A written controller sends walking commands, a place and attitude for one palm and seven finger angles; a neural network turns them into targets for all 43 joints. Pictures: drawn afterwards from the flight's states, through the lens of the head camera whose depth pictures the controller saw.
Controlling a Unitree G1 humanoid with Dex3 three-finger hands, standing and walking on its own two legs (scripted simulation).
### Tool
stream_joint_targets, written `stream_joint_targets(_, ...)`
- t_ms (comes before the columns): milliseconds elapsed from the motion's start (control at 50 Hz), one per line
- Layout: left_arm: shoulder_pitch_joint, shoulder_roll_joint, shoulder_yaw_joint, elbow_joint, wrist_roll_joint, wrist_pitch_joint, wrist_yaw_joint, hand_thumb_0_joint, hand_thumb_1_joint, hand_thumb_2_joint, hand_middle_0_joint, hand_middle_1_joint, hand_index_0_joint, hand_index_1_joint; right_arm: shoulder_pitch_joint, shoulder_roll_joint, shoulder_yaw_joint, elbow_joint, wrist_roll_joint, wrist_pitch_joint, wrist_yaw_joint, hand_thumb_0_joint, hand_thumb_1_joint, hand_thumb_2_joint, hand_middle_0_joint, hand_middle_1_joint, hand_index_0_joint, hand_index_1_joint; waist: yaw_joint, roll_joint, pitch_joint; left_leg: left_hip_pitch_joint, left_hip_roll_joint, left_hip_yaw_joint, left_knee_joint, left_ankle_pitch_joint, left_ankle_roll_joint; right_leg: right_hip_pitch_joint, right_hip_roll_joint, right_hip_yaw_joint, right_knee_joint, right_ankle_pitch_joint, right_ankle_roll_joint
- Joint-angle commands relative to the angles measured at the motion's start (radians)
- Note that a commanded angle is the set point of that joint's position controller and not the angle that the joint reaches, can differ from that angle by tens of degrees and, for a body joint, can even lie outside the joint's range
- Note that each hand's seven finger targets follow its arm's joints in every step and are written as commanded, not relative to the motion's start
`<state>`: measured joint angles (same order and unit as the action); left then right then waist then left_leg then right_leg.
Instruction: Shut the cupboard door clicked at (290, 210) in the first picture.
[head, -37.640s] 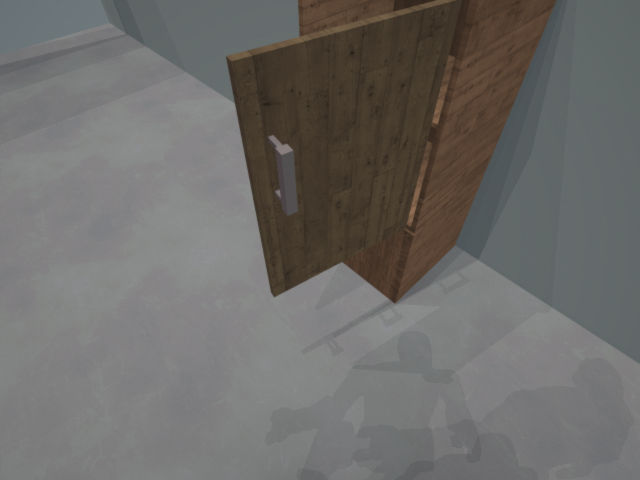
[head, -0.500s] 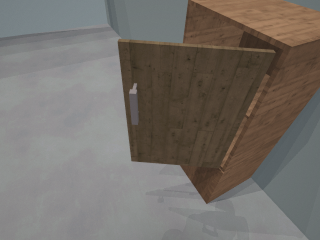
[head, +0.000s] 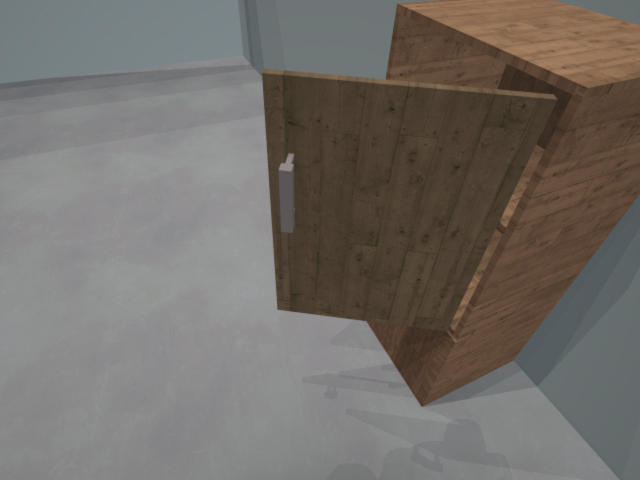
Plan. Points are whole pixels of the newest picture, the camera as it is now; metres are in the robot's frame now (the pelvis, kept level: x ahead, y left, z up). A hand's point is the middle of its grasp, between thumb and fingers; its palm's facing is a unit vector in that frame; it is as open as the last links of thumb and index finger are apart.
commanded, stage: come to a stop and stand still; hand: left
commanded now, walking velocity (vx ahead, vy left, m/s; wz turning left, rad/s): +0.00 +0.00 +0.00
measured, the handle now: (289, 193) +0.57 +0.11 +0.06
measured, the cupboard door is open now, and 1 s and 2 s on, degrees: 58 58 58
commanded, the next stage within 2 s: look again from close up in 1.66 s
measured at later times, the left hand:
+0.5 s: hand out of the picture -0.01 +0.19 -0.16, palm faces -0.05 -0.98 -0.20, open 7.4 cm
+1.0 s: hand out of the picture -0.03 +0.20 -0.17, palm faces -0.05 -0.99 -0.15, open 7.3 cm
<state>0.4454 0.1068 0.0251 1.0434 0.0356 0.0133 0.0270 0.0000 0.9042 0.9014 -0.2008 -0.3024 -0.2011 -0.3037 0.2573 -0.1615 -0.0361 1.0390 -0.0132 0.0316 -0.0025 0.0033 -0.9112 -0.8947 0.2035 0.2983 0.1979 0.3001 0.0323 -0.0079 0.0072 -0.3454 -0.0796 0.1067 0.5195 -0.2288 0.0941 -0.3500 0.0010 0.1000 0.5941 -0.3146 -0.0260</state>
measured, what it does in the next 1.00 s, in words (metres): steps on the spot: left foot, then right foot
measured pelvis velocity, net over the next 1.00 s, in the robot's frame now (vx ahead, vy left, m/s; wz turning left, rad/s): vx -0.03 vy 0.04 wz -0.09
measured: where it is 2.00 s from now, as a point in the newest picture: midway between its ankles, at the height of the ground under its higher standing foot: outside the picture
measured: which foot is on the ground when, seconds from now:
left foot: down 0.00-0.04, up 0.06-0.16, down 0.18-0.48, up 0.50-0.70, down 0.72-1.00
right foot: down 0.00-0.18, up 0.20-0.46, down 0.48-0.74, up 0.76-0.94, down 0.96-1.00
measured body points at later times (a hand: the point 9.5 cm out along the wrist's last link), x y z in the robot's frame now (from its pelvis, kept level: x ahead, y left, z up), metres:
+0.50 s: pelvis -0.07 +0.01 +0.01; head -0.09 +0.02 +0.46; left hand -0.01 +0.24 -0.14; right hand -0.14 -0.19 -0.15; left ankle -0.01 +0.09 -0.72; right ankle -0.14 -0.10 -0.73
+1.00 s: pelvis -0.03 +0.04 +0.01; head -0.01 +0.05 +0.46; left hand -0.02 +0.25 -0.16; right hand -0.04 -0.18 -0.15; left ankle +0.00 +0.12 -0.73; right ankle -0.05 -0.09 -0.73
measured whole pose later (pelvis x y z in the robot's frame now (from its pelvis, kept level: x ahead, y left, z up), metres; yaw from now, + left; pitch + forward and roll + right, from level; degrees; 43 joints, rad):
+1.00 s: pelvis -0.03 +0.04 +0.01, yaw -5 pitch +0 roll +1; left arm 0.30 0.13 0.00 1.08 0.02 -0.01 0.03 0.01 0.92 0.90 -0.20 -0.30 -0.20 -0.30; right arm 0.26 -0.14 0.00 1.09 -0.01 -0.01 -0.04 0.02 -0.96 -0.89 0.21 0.30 0.20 0.30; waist 0.01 -0.04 0.05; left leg -0.26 -0.03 0.09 0.48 -0.23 0.05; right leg -0.23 -0.05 -0.02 0.52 -0.28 0.01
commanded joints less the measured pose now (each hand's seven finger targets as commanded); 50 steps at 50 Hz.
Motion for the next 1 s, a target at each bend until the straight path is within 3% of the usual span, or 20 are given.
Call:
stream_joint_targets(0, 0.118, 0.134, 0.034, -0.028, 0.003, 0.008, 0.012, 0.000, 0.900, 0.900, -0.200, -0.300, -0.200, -0.300, 0.034, -0.085, -0.035, -0.080, -0.006, 0.012, -0.006, 0.000, -0.900, -0.900, 0.200, 0.300, 0.200, 0.300, -0.028, -0.212, 0.074, 0.079, -0.003, -0.069, 0.173, -0.246, -0.089, -0.267, -0.124, 0.218, -0.372, -0.465, -0.090)
stream_joint_targets(40, -0.209, 0.212, 0.060, -0.142, 0.004, 0.006, 0.038, 0.000, 0.900, 0.900, -0.200, -0.300, -0.200, -0.300, 0.224, -0.088, -0.064, -0.051, -0.004, 0.041, -0.010, 0.000, -0.900, -0.900, 0.200, 0.300, 0.200, 0.300, -0.176, -0.334, 0.039, 0.281, 0.004, -0.159, 0.762, -0.133, -0.081, -0.580, -0.288, 0.370, -0.529, -0.436, -0.141)
stream_joint_targets(60, -0.365, 0.211, 0.059, -0.182, 0.006, -0.005, 0.042, 0.000, 0.900, 0.900, -0.200, -0.300, -0.200, -0.300, 0.313, -0.086, -0.065, -0.023, -0.001, 0.021, -0.007, 0.000, -0.900, -0.900, 0.200, 0.300, 0.200, 0.300, -0.236, -0.280, 0.034, 0.334, 0.057, -0.192, 0.777, -0.178, -0.064, -0.637, -0.261, 0.240, -0.451, -0.297, -0.108)
stream_joint_targets(120, -0.150, 0.151, 0.046, -0.140, -0.007, 0.004, 0.037, 0.000, 0.900, 0.900, -0.200, -0.300, -0.200, -0.300, 0.276, 0.001, -0.005, -0.026, -0.002, -0.032, -0.010, 0.000, -0.900, -0.900, 0.200, 0.300, 0.200, 0.300, -0.095, 0.066, 0.158, 0.144, 0.063, -0.123, -0.123, -0.240, -0.063, -0.324, -0.089, 0.086, -0.011, -0.232, -0.045)
stream_joint_targets(140, -0.097, 0.099, 0.037, -0.128, -0.020, 0.005, 0.025, 0.000, 0.900, 0.900, -0.200, -0.300, -0.200, -0.300, 0.234, -0.025, -0.002, -0.049, -0.008, -0.050, -0.020, 0.000, -0.900, -0.900, 0.200, 0.300, 0.200, 0.300, -0.066, 0.272, 0.201, 0.026, 0.157, -0.293, -0.298, -0.261, -0.042, -0.258, 0.006, 0.007, 0.194, -0.150, -0.012)
stream_joint_targets(160, -0.071, 0.097, 0.051, -0.134, -0.028, 0.008, 0.016, 0.000, 0.900, 0.900, -0.200, -0.300, -0.200, -0.300, 0.155, -0.080, -0.011, -0.094, -0.014, -0.049, -0.035, 0.000, -0.900, -0.900, 0.200, 0.300, 0.200, 0.300, -0.035, 0.283, 0.184, -0.161, 0.302, -0.423, -0.371, -0.292, 0.041, -0.159, 0.026, -0.043, 0.388, -0.093, 0.029)
stream_joint_targets(200, -0.080, 0.121, 0.056, -0.116, -0.004, 0.030, 0.012, 0.000, 0.900, 0.900, -0.200, -0.300, -0.200, -0.300, -0.033, -0.129, -0.013, -0.138, -0.018, -0.053, -0.036, 0.000, -0.900, -0.900, 0.200, 0.300, 0.200, 0.300, 0.031, 0.213, 0.146, -0.330, 0.379, -0.610, -0.420, -0.552, 0.126, -0.119, -0.013, 0.023, 0.587, -0.033, 0.030)
stream_joint_targets(260, -0.054, 0.096, 0.038, -0.093, -0.003, 0.015, 0.001, 0.000, 0.900, 0.900, -0.200, -0.300, -0.200, -0.300, -0.007, -0.116, -0.009, -0.114, -0.025, -0.067, -0.031, 0.000, -0.900, -0.900, 0.200, 0.300, 0.200, 0.300, 0.036, -0.005, 0.140, -0.244, 0.342, -0.516, -0.365, -0.444, 0.119, -0.092, -0.032, -0.024, 0.515, -0.062, 0.015)
stream_joint_targets(340, -0.097, 0.084, 0.019, -0.109, -0.007, -0.001, -0.011, 0.000, 0.900, 0.900, -0.200, -0.300, -0.200, -0.300, 0.154, -0.109, -0.011, -0.044, -0.026, -0.056, -0.034, 0.000, -0.900, -0.900, 0.200, 0.300, 0.200, 0.300, -0.044, 0.120, 0.114, -0.042, 0.298, -0.453, -0.369, -0.449, 0.083, 0.006, 0.001, -0.128, 0.128, -0.199, -0.010)
stream_joint_targets(400, 0.024, 0.075, 0.022, -0.068, -0.019, 0.000, -0.011, 0.000, 0.900, 0.900, -0.200, -0.300, -0.200, -0.300, 0.184, -0.120, -0.017, -0.024, -0.023, -0.039, -0.029, 0.000, -0.900, -0.900, 0.200, 0.300, 0.200, 0.300, -0.011, 0.082, 0.108, -0.069, 0.232, -0.359, -0.361, -0.425, 0.012, 0.255, 0.046, -0.166, -0.219, -0.115, -0.037)
stream_joint_targets(460, 0.076, 0.188, 0.040, -0.049, -0.012, -0.011, 0.010, 0.000, 0.900, 0.900, -0.200, -0.300, -0.200, -0.300, 0.148, -0.021, 0.002, -0.051, -0.004, -0.046, -0.020, 0.000, -0.900, -0.900, 0.200, 0.300, 0.200, 0.300, -0.001, -0.227, 0.125, -0.276, 0.035, -0.049, 0.127, -0.217, -0.089, 0.373, -0.278, 0.218, -0.456, -0.246, -0.175)
stream_joint_targets(480, 0.014, 0.190, 0.036, -0.070, -0.014, -0.030, 0.010, 0.000, 0.900, 0.900, -0.200, -0.300, -0.200, -0.300, 0.111, -0.049, -0.002, -0.071, -0.011, -0.052, -0.011, 0.000, -0.900, -0.900, 0.200, 0.300, 0.200, 0.300, -0.012, -0.221, 0.141, -0.299, 0.079, -0.057, 0.262, -0.212, -0.079, 0.285, -0.345, 0.272, -0.491, -0.220, -0.204)
stream_joint_targets(540, -0.075, 0.160, 0.028, -0.087, -0.015, -0.051, 0.005, 0.000, 0.900, 0.900, -0.200, -0.300, -0.200, -0.300, 0.113, -0.046, -0.011, -0.064, -0.002, -0.045, 0.007, 0.000, -0.900, -0.900, 0.200, 0.300, 0.200, 0.300, -0.061, -0.112, 0.167, -0.259, 0.113, -0.080, 0.414, -0.115, -0.072, 0.188, -0.271, 0.126, -0.462, -0.082, -0.179)
stream_joint_targets(660, -0.041, 0.143, 0.022, -0.039, -0.014, -0.041, -0.004, 0.000, 0.900, 0.900, -0.200, -0.300, -0.200, -0.300, 0.171, -0.010, 0.008, -0.034, -0.002, -0.066, -0.005, 0.000, -0.900, -0.900, 0.200, 0.300, 0.200, 0.300, -0.067, -0.047, 0.113, 0.178, 0.084, -0.033, -0.023, -0.004, -0.086, 0.005, -0.152, -0.015, -0.241, -0.046, -0.095)
stream_joint_targets(700, 0.018, 0.077, 0.010, -0.037, -0.020, -0.033, -0.007, 0.000, 0.900, 0.900, -0.200, -0.300, -0.200, -0.300, 0.255, -0.125, -0.008, -0.015, -0.011, -0.076, -0.023, 0.000, -0.900, -0.900, 0.200, 0.300, 0.200, 0.300, -0.067, 0.200, 0.024, 0.300, 0.317, -0.347, -0.180, 0.011, 0.007, -0.093, -0.022, -0.125, 0.030, -0.152, -0.023)
stream_joint_targets(720, 0.016, 0.064, 0.009, -0.052, -0.020, -0.033, -0.008, 0.000, 0.900, 0.900, -0.200, -0.300, -0.200, -0.300, 0.272, -0.176, -0.019, -0.027, -0.015, -0.067, -0.030, 0.000, -0.900, -0.900, 0.200, 0.300, 0.200, 0.300, -0.073, 0.200, 0.010, 0.231, 0.416, -0.503, -0.273, -0.084, 0.083, -0.080, 0.010, -0.161, 0.134, -0.258, -0.010)
stream_joint_targets(740, 0.004, 0.058, 0.005, -0.041, -0.014, -0.021, -0.002, 0.000, 0.900, 0.900, -0.200, -0.300, -0.200, -0.300, 0.232, -0.166, -0.018, -0.019, -0.016, -0.064, -0.032, 0.000, -0.900, -0.900, 0.200, 0.300, 0.200, 0.300, -0.059, 0.243, 0.021, 0.186, 0.417, -0.538, -0.333, -0.182, 0.110, -0.096, -0.006, -0.131, 0.261, -0.279, -0.020)
stream_joint_targets(840, -0.037, 0.023, -0.013, -0.004, -0.020, -0.031, -0.009, 0.000, 0.900, 0.900, -0.200, -0.300, -0.200, -0.300, 0.084, -0.077, 0.016, -0.011, -0.011, -0.079, -0.040, 0.000, -0.900, -0.900, 0.200, 0.300, 0.200, 0.300, -0.015, 0.065, 0.003, 0.103, 0.319, -0.273, -0.251, 0.209, 0.088, 0.060, -0.071, -0.114, 0.088, -0.125, 0.003)
stream_joint_targets(920, -0.017, 0.072, -0.019, 0.029, -0.018, -0.040, 0.001, 0.000, 0.900, 0.900, -0.200, -0.300, -0.200, -0.300, 0.062, -0.043, 0.024, 0.010, 0.007, -0.062, -0.034, 0.000, -0.900, -0.900, 0.200, 0.300, 0.200, 0.300, -0.019, -0.047, 0.062, 0.041, 0.168, -0.147, -0.172, -0.044, -0.049, 0.150, -0.129, 0.000, -0.267, 0.038, -0.018)
stream_joint_targets(980, -0.067, 0.102, -0.024, 0.030, -0.021, -0.044, 0.000, 0.000, 0.900, 0.900, -0.200, -0.300, -0.200, -0.300, 0.068, -0.041, 0.027, 0.032, 0.003, -0.057, -0.027, 0.000, -0.900, -0.900, 0.200, 0.300, 0.200, 0.300, -0.037, -0.071, 0.081, 0.124, 0.157, -0.140, -0.169, 0.039, -0.061, 0.083, -0.117, -0.018, -0.252, 0.087, -0.016)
